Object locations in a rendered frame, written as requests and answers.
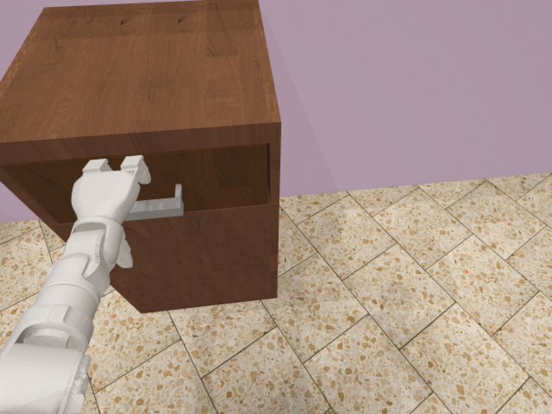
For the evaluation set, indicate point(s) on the handle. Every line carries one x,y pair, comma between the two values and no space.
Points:
156,208

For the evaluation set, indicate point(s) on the robot left forearm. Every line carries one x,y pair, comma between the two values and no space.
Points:
63,312

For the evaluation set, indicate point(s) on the robot left hand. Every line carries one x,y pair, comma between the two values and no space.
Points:
112,194

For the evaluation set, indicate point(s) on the left robot upper arm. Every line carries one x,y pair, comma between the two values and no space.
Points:
38,379

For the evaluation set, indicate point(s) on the drawer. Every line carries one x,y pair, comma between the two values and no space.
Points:
211,178

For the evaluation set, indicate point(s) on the cabinet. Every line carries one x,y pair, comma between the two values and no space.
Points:
134,78

